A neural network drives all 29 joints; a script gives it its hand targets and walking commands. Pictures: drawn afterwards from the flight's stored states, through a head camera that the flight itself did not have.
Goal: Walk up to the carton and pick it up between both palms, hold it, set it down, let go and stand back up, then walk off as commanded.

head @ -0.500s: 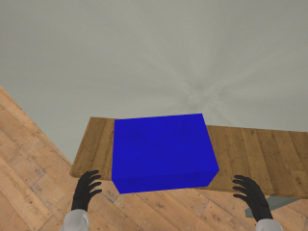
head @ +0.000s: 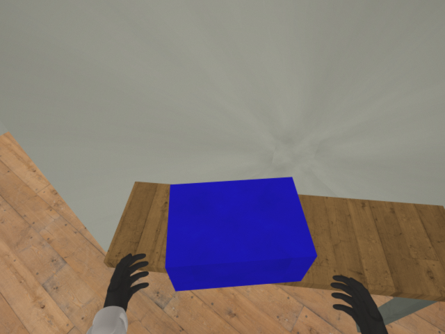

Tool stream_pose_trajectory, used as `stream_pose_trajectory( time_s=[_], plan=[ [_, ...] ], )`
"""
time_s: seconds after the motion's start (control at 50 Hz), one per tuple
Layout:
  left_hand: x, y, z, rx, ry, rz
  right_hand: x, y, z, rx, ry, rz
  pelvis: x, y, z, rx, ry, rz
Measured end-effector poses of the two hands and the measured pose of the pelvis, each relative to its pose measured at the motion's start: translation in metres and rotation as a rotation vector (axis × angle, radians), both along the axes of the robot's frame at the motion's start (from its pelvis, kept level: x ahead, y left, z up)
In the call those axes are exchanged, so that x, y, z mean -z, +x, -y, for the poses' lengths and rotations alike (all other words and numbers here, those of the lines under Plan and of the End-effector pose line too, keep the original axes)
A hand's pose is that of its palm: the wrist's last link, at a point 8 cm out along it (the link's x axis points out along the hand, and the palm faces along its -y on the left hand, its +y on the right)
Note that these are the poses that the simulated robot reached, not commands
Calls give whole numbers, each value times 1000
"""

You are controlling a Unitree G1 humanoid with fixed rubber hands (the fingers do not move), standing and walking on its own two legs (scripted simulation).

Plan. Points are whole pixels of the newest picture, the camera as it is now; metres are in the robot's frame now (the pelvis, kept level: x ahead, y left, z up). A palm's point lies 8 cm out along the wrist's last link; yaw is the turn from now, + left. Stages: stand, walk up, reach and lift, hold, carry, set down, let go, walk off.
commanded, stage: set down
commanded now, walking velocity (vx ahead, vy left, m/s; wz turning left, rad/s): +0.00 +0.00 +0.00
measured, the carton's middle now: (235, 232) +0.37 -0.01 -0.11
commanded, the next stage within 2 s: let go in 0.24 s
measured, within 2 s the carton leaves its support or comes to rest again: neither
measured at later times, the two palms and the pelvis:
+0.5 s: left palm (123, 308) +0.19 +0.20 -0.07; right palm out of the picture +0.16 -0.23 -0.08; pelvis +0.00 +0.00 +0.00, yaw +0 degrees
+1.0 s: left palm (89, 328) +0.16 +0.25 -0.08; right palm out of the picture +0.11 -0.25 -0.10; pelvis -0.01 +0.00 +0.00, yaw +0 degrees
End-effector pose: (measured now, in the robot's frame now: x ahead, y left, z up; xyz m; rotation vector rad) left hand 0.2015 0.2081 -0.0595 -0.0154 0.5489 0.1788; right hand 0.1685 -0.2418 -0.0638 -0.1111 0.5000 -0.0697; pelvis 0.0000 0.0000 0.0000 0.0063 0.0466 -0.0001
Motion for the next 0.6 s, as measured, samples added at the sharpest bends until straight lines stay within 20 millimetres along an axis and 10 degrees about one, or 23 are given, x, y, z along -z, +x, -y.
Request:
stream_pose_trajectory(
  time_s=[0.6],
  plan=[
    [11,-7,7,39,-10,-172,19,-14,-9,2,-27,-159,-2,3,3,0,3,23]
  ],
)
